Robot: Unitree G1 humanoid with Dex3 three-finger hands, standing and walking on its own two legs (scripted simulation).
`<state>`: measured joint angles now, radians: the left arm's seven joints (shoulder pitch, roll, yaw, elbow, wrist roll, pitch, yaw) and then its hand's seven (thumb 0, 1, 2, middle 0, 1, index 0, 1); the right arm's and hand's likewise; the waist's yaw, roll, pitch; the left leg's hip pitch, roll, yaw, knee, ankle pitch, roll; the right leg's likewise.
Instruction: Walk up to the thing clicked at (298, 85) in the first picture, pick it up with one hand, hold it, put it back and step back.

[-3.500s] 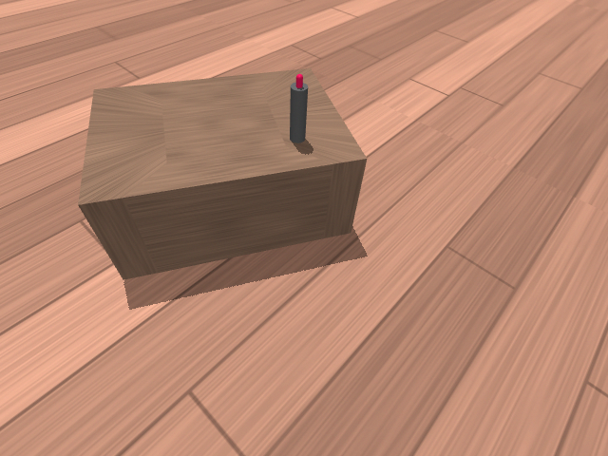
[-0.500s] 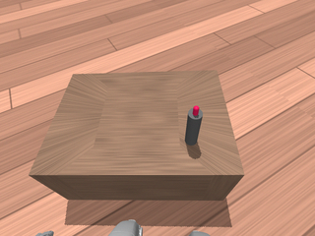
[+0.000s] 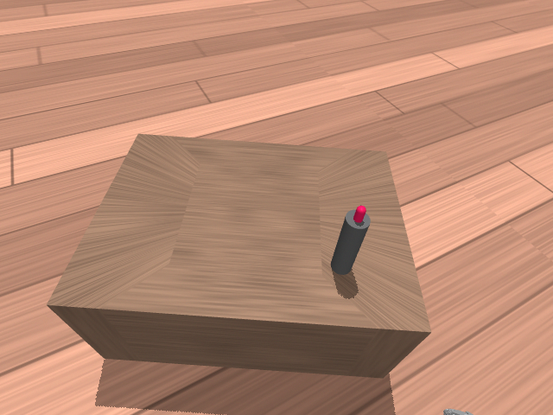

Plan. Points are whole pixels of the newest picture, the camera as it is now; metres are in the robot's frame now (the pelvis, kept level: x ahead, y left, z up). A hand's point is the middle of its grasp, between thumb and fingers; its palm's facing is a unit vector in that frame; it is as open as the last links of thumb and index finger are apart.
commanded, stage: walk up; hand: right
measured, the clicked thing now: (350, 239) +0.55 -0.18 -0.21
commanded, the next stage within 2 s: stand in 1.24 s
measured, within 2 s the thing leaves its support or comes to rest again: neither
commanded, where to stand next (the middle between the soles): +0.07 +0.01 m, yaw -3 degrees
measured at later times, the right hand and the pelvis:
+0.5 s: hand out of the picture +0.13 -0.25 -0.13, palm faces +0.02 +0.94 -0.33, open 7.4 cm; pelvis +0.02 +0.01 +0.02, yaw -2 degrees
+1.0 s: hand out of the picture +0.09 -0.25 -0.14, palm faces +0.05 +0.95 -0.32, open 7.4 cm; pelvis +0.03 +0.01 +0.02, yaw -3 degrees
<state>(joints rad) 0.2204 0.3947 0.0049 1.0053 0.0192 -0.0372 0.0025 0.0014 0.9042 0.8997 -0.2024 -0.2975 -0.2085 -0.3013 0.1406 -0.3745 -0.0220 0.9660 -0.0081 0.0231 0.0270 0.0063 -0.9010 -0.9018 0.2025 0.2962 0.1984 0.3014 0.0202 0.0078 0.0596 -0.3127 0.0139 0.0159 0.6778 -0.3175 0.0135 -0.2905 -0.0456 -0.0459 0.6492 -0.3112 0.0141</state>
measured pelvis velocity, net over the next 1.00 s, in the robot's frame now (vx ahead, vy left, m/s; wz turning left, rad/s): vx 0.03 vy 0.01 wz -0.05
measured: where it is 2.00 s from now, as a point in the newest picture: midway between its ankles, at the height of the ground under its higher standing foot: outside the picture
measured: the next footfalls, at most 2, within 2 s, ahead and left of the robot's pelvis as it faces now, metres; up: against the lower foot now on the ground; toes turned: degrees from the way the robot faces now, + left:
none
